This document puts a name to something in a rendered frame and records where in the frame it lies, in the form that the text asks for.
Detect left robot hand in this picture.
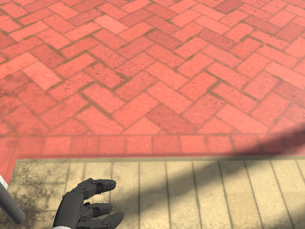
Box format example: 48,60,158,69
52,177,124,229

